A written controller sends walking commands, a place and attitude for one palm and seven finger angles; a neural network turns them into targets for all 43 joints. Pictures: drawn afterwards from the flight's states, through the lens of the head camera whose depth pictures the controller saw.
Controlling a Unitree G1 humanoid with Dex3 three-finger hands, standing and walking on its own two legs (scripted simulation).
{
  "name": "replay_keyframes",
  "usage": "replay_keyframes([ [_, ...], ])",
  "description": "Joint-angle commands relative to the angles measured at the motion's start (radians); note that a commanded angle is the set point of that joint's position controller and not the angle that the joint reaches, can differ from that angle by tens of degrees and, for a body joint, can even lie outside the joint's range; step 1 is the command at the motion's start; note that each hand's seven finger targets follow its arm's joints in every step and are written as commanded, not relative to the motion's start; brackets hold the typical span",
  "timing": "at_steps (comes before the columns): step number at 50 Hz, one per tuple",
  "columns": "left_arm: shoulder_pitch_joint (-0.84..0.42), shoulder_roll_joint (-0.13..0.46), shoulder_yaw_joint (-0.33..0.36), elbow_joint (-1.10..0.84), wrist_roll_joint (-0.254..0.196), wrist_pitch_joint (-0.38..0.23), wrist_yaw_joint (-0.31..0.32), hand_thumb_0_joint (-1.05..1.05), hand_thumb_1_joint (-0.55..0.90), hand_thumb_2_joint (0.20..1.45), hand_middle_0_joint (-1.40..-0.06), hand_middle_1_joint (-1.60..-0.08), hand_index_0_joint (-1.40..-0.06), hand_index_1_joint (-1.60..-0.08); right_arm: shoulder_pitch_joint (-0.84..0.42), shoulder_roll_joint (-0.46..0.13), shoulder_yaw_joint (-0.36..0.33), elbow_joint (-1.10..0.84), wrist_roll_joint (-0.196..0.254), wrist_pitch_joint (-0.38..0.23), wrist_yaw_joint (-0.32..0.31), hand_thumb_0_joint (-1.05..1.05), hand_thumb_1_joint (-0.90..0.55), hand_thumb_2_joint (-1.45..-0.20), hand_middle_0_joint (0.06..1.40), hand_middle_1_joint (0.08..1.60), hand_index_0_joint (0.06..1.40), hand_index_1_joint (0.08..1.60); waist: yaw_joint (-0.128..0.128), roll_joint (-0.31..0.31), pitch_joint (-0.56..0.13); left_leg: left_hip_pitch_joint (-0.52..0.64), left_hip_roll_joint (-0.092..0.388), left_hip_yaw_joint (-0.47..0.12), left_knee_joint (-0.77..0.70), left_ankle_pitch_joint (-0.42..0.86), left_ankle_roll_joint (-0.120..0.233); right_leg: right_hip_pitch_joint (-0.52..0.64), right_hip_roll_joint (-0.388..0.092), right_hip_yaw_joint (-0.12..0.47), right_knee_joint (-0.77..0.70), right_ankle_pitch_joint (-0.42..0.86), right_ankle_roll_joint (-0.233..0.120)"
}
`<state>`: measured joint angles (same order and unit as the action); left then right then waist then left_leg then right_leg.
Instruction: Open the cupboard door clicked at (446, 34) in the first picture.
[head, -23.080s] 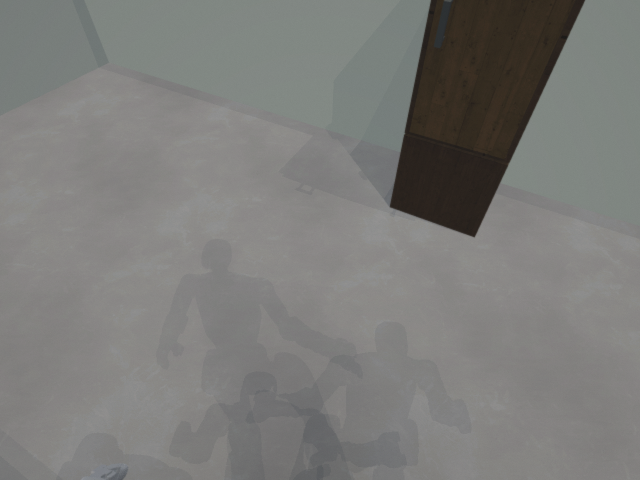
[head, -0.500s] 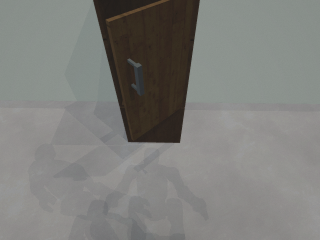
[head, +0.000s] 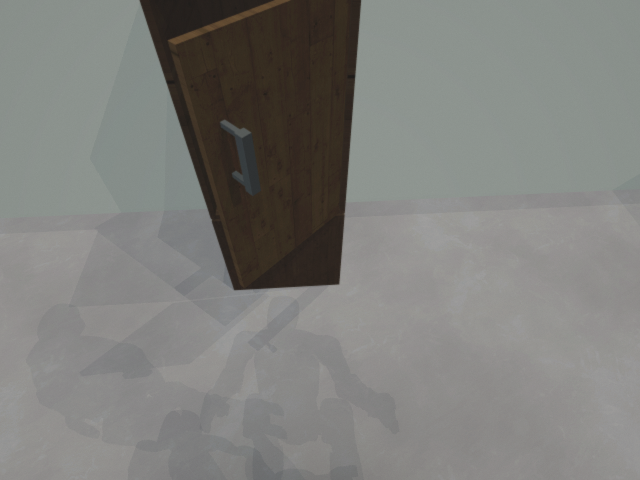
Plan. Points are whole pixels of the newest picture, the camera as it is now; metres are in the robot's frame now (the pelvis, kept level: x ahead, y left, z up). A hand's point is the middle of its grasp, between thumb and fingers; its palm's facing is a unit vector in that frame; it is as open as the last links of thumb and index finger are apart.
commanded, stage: walk to a spot facing it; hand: left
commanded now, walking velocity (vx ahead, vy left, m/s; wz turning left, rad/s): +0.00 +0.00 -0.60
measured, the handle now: (240, 158) +0.58 +0.18 +0.05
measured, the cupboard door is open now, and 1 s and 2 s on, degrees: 43 43 43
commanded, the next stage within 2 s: none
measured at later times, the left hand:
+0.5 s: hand out of the picture +0.06 +0.18 -0.17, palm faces -0.20 -0.95 -0.26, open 7.4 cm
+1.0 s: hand (250, 445) +0.19 +0.12 -0.18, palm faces -0.54 -0.81 -0.25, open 7.4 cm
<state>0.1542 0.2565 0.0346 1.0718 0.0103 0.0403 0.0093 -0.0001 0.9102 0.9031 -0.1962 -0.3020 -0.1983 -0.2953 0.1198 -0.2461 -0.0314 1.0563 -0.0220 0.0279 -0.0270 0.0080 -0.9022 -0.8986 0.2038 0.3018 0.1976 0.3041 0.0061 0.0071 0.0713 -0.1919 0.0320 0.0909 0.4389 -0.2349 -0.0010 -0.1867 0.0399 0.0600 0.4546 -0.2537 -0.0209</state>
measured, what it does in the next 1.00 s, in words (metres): steps on the spot, turning right: left foot, then right foot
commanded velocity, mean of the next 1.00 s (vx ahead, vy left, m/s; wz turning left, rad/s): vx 0.00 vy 0.00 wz -0.60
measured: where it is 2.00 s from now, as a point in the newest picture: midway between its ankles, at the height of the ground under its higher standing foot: outside the picture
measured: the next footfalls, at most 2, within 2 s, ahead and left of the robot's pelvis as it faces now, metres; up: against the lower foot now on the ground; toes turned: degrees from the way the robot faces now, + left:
left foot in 0.56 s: +0.08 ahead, +0.14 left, +0.00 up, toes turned -20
right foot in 0.78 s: -0.06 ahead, -0.14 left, +0.00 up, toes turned -42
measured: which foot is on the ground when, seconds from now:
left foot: down 0.00-0.18, up 0.20-0.54, down 0.56-1.00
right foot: down 0.00-0.54, up 0.56-0.76, down 0.78-1.00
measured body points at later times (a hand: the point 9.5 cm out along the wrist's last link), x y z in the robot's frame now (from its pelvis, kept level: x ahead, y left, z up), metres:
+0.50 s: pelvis -0.01 -0.01 +0.00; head +0.05 -0.03 +0.45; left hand +0.07 +0.23 -0.15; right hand +0.05 -0.28 -0.14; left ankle +0.02 +0.14 -0.70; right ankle -0.02 -0.11 -0.74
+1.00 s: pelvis -0.01 +0.00 -0.02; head +0.05 -0.03 +0.42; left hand +0.22 +0.17 -0.16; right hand -0.10 -0.28 -0.15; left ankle +0.07 +0.11 -0.75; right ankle -0.06 -0.13 -0.73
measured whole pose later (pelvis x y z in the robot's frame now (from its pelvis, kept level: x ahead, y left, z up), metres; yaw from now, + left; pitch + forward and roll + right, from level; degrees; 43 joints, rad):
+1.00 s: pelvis -0.01 +0.00 -0.02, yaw -34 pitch +2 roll +0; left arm 0.15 0.27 0.07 0.89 0.01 0.08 -0.01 0.00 0.91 0.90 -0.20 -0.30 -0.20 -0.30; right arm 0.20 -0.27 -0.05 0.87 -0.02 0.01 -0.03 0.01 -0.90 -0.90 0.20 0.30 0.20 0.30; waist -0.02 -0.01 0.10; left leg -0.34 0.08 0.05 0.63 -0.28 -0.03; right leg -0.45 0.05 0.11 0.79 -0.42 0.02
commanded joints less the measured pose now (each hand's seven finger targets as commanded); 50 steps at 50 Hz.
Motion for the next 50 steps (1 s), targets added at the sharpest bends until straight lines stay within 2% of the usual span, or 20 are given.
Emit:
replay_keyframes([
  [1, 0.024, 0.127, 0.040, -0.105, 0.009, -0.001, -0.002, 0.000, 0.900, 0.900, -0.200, -0.300, -0.200, -0.300, 0.074, -0.169, -0.051, -0.073, -0.004, -0.005, -0.019, 0.000, -0.900, -0.900, 0.200, 0.300, 0.200, 0.300, -0.013, 0.063, -0.069, 0.063, 0.206, -0.143, -0.055, 0.103, 0.071, -0.136, -0.070, 0.062, 0.120, 0.184, -0.016],
  [4, 0.024, 0.095, 0.049, -0.142, 0.009, 0.014, -0.015, 0.000, 0.900, 0.900, -0.200, -0.300, -0.200, -0.300, 0.070, -0.183, -0.062, -0.101, -0.013, -0.015, -0.019, 0.000, -0.900, -0.900, 0.200, 0.300, 0.200, 0.300, -0.002, 0.200, -0.056, 0.004, 0.347, -0.234, -0.147, 0.145, 0.167, -0.180, -0.034, -0.029, 0.392, -0.225, 0.002],
  [7, 0.116, 0.077, 0.060, -0.139, 0.010, 0.008, -0.023, 0.000, 0.900, 0.900, -0.200, -0.300, -0.200, -0.300, 0.008, -0.176, -0.063, -0.132, -0.013, -0.019, -0.020, 0.000, -0.900, -0.900, 0.200, 0.300, 0.200, 0.300, 0.060, 0.100, -0.082, -0.086, 0.304, -0.116, 0.014, 0.229, 0.116, -0.027, -0.071, -0.029, 0.228, -0.123, -0.005],
  [8, 0.179, 0.116, 0.073, -0.125, 0.016, -0.002, -0.019, 0.000, 0.900, 0.900, -0.200, -0.300, -0.200, -0.300, -0.014, -0.154, -0.064, -0.148, -0.004, -0.011, -0.020, 0.000, -0.900, -0.900, 0.200, 0.300, 0.200, 0.300, 0.088, -0.073, -0.077, -0.165, 0.184, -0.035, 0.202, 0.107, 0.043, 0.048, -0.112, 0.082, 0.018, 0.134, -0.024],
  [9, 0.187, 0.219, 0.091, -0.126, 0.027, -0.013, -0.001, 0.000, 0.900, 0.900, -0.200, -0.300, -0.200, -0.300, -0.003, -0.076, -0.057, -0.175, 0.010, -0.006, -0.014, 0.000, -0.900, -0.900, 0.200, 0.300, 0.200, 0.300, 0.069, -0.382, -0.068, -0.340, -0.004, 0.071, 0.442, -0.281, -0.039, 0.101, -0.352, 0.438, -0.162, 0.343, -0.094],
  [12, 0.116, 0.173, 0.089, -0.154, 0.014, -0.016, 0.020, 0.000, 0.900, 0.900, -0.200, -0.300, -0.200, -0.300, -0.027, -0.084, -0.058, -0.175, 0.008, 0.003, -0.011, 0.000, -0.900, -0.900, 0.200, 0.300, 0.200, 0.300, 0.029, -0.157, -0.046, -0.407, 0.025, -0.136, 0.724, -0.278, -0.035, 0.055, -0.313, 0.441, -0.108, 0.392, -0.214],
  [24, 0.098, 0.161, 0.099, -0.171, 0.015, -0.010, 0.011, 0.000, 0.900, 0.900, -0.200, -0.300, -0.200, -0.300, 0.018, -0.040, -0.048, -0.195, 0.026, -0.015, -0.018, 0.000, -0.900, -0.900, 0.200, 0.300, 0.200, 0.300, 0.001, -0.163, -0.140, -0.125, -0.034, -0.099, 0.181, -0.130, -0.040, 0.038, -0.175, 0.398, -0.028, 0.479, -0.133],
  [26, 0.063, 0.116, 0.088, -0.192, 0.004, -0.007, 0.007, 0.000, 0.900, 0.900, -0.200, -0.300, -0.200, -0.300, 0.102, -0.093, -0.056, -0.174, 0.022, -0.029, -0.029, 0.000, -0.900, -0.900, 0.200, 0.300, 0.200, 0.300, -0.040, -0.035, -0.168, 0.152, 0.070, -0.198, -0.078, -0.009, -0.006, -0.184, -0.076, 0.318, 0.080, 0.277, -0.044],
  [27, 0.073, 0.061, 0.075, -0.218, -0.008, -0.005, -0.007, 0.000, 0.900, 0.900, -0.200, -0.300, -0.200, -0.300, 0.111, -0.194, -0.073, -0.181, 0.001, -0.037, -0.034, 0.000, -0.900, -0.900, 0.200, 0.300, 0.200, 0.300, -0.036, 0.250, -0.159, 0.254, 0.321, -0.446, -0.154, 0.059, 0.094, -0.387, 0.045, 0.148, 0.250, -0.099, 0.019],
  [29, 0.027, 0.080, 0.079, -0.274, 0.008, -0.016, -0.026, 0.000, 0.900, 0.900, -0.200, -0.300, -0.200, -0.300, 0.106, -0.236, -0.075, -0.220, -0.019, -0.032, -0.030, 0.000, -0.900, -0.900, 0.200, 0.300, 0.200, 0.300, -0.039, 0.159, -0.094, -0.001, 0.489, -0.501, -0.170, 0.103, 0.241, -0.371, -0.032, 0.013, 0.596, -0.350, 0.061],
  [33, -0.006, 0.055, 0.069, -0.256, 0.010, -0.006, -0.044, 0.000, 0.900, 0.900, -0.200, -0.300, -0.200, -0.300, 0.059, -0.166, -0.063, -0.222, -0.030, -0.035, -0.026, 0.000, -0.900, -0.900, 0.200, 0.300, 0.200, 0.300, -0.007, 0.247, -0.103, 0.052, 0.269, -0.153, 0.004, 0.553, 0.113, -0.296, -0.043, -0.090, 0.464, -0.293, 0.055],
  [36, 0.083, 0.083, 0.072, -0.233, 0.008, -0.018, -0.047, 0.000, 0.900, 0.900, -0.200, -0.300, -0.200, -0.300, 0.059, -0.192, -0.073, -0.231, -0.013, -0.025, -0.018, 0.000, -0.900, -0.900, 0.200, 0.300, 0.200, 0.300, 0.025, 0.137, -0.151, -0.025, 0.218, -0.068, 0.165, 0.429, 0.031, -0.032, 0.001, -0.149, 0.120, -0.007, 0.030],
  [37, 0.141, 0.146, 0.086, -0.219, 0.011, -0.023, -0.039, 0.000, 0.900, 0.900, -0.200, -0.300, -0.200, -0.300, 0.039, -0.168, -0.074, -0.251, 0.000, -0.019, -0.013, 0.000, -0.900, -0.900, 0.200, 0.300, 0.200, 0.300, 0.052, -0.024, -0.141, -0.179, 0.148, -0.019, 0.308, 0.185, -0.024, 0.104, -0.093, 0.004, -0.017, 0.231, -0.011],
  [38, 0.164, 0.263, 0.107, -0.215, 0.021, -0.026, -0.020, 0.000, 0.900, 0.900, -0.200, -0.300, -0.200, -0.300, 0.017, -0.080, -0.055, -0.293, 0.011, -0.017, -0.004, 0.000, -0.900, -0.900, 0.200, 0.300, 0.200, 0.300, 0.069, -0.354, -0.128, -0.386, 0.004, 0.045, 0.530, -0.343, -0.077, 0.164, -0.375, 0.421, -0.125, 0.456, -0.136],
  [39, 0.186, 0.299, 0.107, -0.215, 0.012, -0.020, -0.013, 0.000, 0.900, 0.900, -0.200, -0.300, -0.200, -0.300, 0.017, -0.114, -0.047, -0.293, 0.017, -0.008, -0.007, 0.000, -0.900, -0.900, 0.200, 0.300, 0.200, 0.300, 0.099, -0.310, -0.149, -0.372, 0.032, -0.084, 0.662, -0.435, -0.055, 0.100, -0.430, 0.471, -0.135, 0.314, -0.234],
  [40, 0.101, 0.282, 0.109, -0.239, 0.017, -0.009, -0.011, 0.000, 0.900, 0.900, -0.200, -0.300, -0.200, -0.300, 0.004, -0.096, -0.050, -0.296, 0.018, -0.014, 0.000, 0.000, -0.900, -0.900, 0.200, 0.300, 0.200, 0.300, 0.055, -0.229, -0.085, -0.373, 0.049, -0.095, 0.676, -0.387, -0.052, 0.002, -0.367, 0.466, -0.118, 0.142, -0.244],
  [45, -0.030, 0.207, 0.090, -0.252, 0.016, -0.008, 0.001, 0.000, 0.900, 0.900, -0.200, -0.300, -0.200, -0.300, 0.147, -0.062, -0.038, -0.211, 0.019, -0.021, -0.005, 0.000, -0.900, -0.900, 0.200, 0.300, 0.200, 0.300, -0.043, -0.151, -0.153, -0.088, 0.004, -0.040, 0.210, -0.135, -0.058, -0.094, -0.227, 0.294, 0.035, 0.410, -0.128],
  [46, -0.043, 0.186, 0.083, -0.252, 0.008, -0.003, -0.001, 0.000, 0.900, 0.900, -0.200, -0.300, -0.200, -0.300, 0.202, -0.080, -0.038, -0.190, 0.017, -0.027, -0.007, 0.000, -0.900, -0.900, 0.200, 0.300, 0.200, 0.300, -0.069, -0.079, -0.168, 0.044, 0.021, -0.066, 0.037, -0.030, -0.050, -0.172, -0.175, 0.247, 0.095, 0.291, -0.074],
  [48, -0.042, 0.097, 0.057, -0.300, -0.007, 0.007, -0.021, 0.000, 0.900, 0.900, -0.200, -0.300, -0.200, -0.300, 0.211, -0.250, -0.065, -0.210, -0.017, -0.043, -0.020, 0.000, -0.900, -0.900, 0.200, 0.300, 0.200, 0.300, -0.055, 0.330, -0.110, 0.100, 0.448, -0.520, -0.216, 0.053, 0.146, -0.429, 0.016, -0.025, 0.497, -0.338, 0.055],
  [50, -0.076, 0.117, 0.071, -0.297, 0.014, 0.004, -0.037, 0.000, 0.900, 0.900, -0.200, -0.300, -0.200, -0.300, 0.168, -0.242, -0.064, -0.228, -0.024, -0.049, -0.010, 0.000, -0.900, -0.900, 0.200, 0.300, 0.200, 0.300, -0.036, 0.131, -0.092, -0.046, 0.417, -0.429, -0.182, 0.059, 0.193, -0.377, -0.036, -0.022, 0.681, -0.304, 0.053],
])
